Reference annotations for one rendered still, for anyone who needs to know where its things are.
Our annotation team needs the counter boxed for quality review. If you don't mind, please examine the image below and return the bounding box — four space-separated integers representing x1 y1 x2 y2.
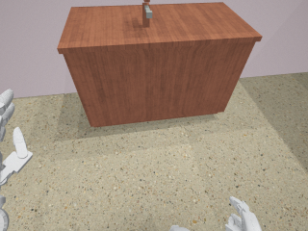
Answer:
57 0 263 128

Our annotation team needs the right robot shin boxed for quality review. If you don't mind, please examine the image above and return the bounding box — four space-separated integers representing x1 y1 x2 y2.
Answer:
169 225 179 230

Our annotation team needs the tap lever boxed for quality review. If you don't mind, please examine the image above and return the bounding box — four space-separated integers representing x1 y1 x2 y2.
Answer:
144 5 153 18

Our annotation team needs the right robot hand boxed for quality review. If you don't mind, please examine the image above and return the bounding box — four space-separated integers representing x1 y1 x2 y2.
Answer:
225 196 262 231

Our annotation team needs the robot left forearm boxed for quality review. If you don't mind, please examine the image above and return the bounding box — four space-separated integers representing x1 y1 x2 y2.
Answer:
0 194 10 231

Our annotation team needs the left robot hand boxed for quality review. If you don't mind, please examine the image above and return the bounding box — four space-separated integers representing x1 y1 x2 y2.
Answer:
0 89 33 192

